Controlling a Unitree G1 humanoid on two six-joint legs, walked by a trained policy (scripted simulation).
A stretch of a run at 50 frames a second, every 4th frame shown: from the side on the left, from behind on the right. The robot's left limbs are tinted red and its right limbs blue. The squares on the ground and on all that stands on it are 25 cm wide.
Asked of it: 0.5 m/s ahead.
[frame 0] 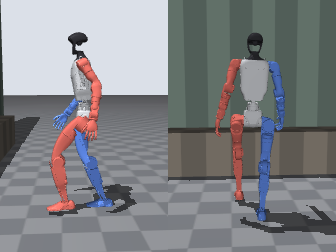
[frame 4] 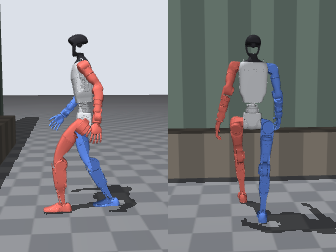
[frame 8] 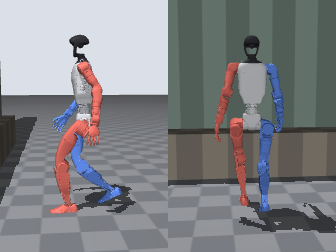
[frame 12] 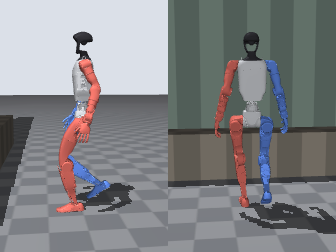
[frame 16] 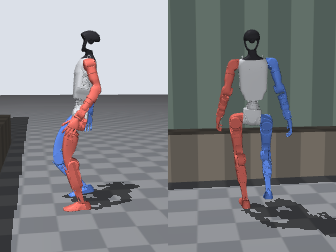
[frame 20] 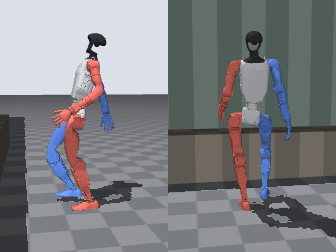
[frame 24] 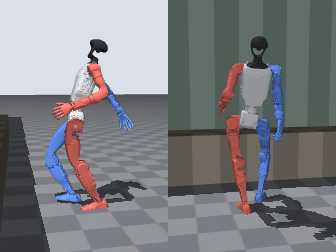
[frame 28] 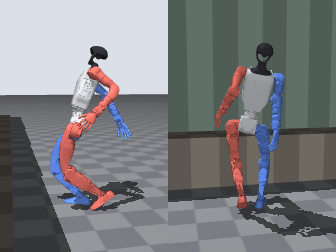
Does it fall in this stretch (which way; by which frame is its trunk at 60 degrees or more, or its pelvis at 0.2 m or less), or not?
no
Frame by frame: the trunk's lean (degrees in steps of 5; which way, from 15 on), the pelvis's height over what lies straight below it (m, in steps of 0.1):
0: 5, 0.8
4: 5, 0.8
8: 5, 0.7
12: 0, 0.8
16: 10, 0.8
20: 20 backward, 0.8
24: 20 backward, 0.7
28: 25 backward and to its right, 0.7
